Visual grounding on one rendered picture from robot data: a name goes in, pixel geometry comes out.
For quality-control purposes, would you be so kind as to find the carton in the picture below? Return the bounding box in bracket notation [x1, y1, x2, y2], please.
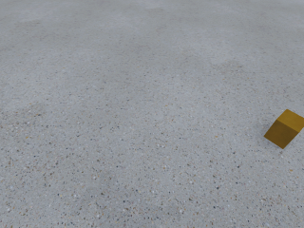
[263, 109, 304, 149]

